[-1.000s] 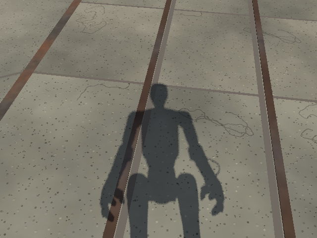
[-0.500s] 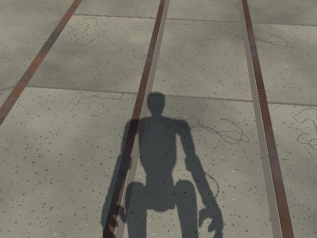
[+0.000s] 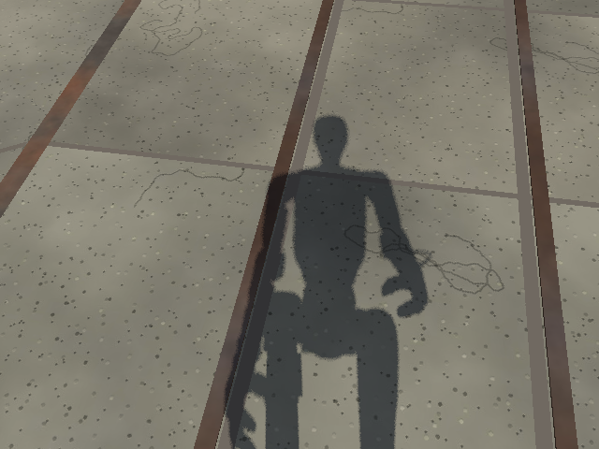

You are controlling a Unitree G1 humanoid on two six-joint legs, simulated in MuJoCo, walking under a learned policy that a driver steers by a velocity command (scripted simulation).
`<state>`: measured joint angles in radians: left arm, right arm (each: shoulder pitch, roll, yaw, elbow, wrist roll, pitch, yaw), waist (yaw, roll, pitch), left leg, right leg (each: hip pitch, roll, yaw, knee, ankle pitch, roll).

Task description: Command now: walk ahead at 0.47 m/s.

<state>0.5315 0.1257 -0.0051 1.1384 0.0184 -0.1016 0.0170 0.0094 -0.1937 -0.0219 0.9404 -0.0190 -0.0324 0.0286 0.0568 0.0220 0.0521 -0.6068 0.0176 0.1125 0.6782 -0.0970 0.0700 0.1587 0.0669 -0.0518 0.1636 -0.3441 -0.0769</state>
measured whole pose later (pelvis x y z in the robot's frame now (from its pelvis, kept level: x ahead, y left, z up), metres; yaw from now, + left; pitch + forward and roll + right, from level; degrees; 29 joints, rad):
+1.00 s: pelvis +0.56 -0.02 +0.01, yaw +0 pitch +0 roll -1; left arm 0.46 0.17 0.04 1.07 0.01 -0.10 0.00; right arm 0.11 -0.20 -0.04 0.93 -0.03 -0.04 0.03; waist 0.04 0.04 0.04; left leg -0.64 0.11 0.02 0.79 -0.05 0.03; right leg 0.01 0.09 -0.09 0.20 -0.21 -0.09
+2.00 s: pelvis +1.10 -0.04 +0.01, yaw -16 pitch +0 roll +0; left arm 0.33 0.24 0.08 0.96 0.00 -0.05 0.00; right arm 0.14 -0.23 -0.05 0.84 -0.05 -0.05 0.01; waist 0.02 0.03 0.05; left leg -0.61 0.13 -0.04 1.04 -0.24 -0.03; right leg -0.16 0.15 0.02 0.34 -0.18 -0.15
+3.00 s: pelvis +1.26 -0.06 +0.01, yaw -33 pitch +0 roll +0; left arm 0.14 0.20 0.01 0.74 0.02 0.02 0.04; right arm 0.32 -0.27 -0.07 0.82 -0.01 0.07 0.02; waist -0.04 0.03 0.04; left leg -0.36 0.00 0.03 0.90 -0.46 -0.03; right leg -0.19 -0.02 -0.12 0.44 -0.24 -0.04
